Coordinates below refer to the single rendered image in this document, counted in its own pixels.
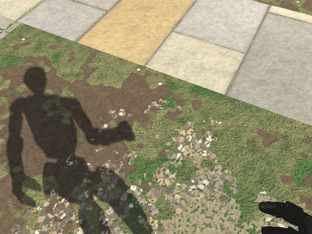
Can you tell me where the right robot hand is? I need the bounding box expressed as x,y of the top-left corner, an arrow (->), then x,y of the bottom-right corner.
258,201 -> 312,234

